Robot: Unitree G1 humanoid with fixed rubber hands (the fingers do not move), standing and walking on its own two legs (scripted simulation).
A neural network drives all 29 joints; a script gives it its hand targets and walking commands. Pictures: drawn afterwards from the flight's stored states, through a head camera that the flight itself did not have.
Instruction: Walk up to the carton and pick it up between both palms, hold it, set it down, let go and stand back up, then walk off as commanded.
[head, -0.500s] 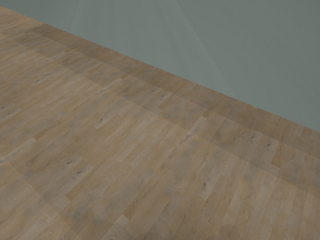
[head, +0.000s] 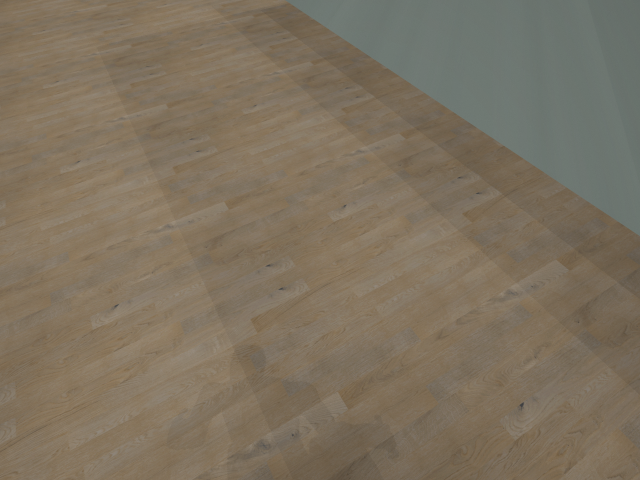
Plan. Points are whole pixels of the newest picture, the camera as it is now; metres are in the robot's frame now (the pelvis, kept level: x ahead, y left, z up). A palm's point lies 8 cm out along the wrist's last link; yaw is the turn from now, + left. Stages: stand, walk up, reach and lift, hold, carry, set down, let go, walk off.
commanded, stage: walk up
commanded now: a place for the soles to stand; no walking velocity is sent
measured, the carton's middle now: out of the picture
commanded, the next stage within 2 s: none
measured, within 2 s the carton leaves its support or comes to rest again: neither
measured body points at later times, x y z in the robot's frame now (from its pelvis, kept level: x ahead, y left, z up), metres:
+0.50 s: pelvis +0.03 +0.07 +0.00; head +0.06 +0.07 +0.45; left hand -0.02 +0.41 -0.10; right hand +0.27 -0.14 -0.12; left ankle +0.03 +0.21 -0.73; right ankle +0.04 -0.08 -0.71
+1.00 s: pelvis +0.10 +0.16 -0.01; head +0.13 +0.17 +0.44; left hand -0.11 +0.45 -0.10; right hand +0.40 +0.08 -0.13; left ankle +0.04 +0.30 -0.73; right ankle +0.13 +0.00 -0.71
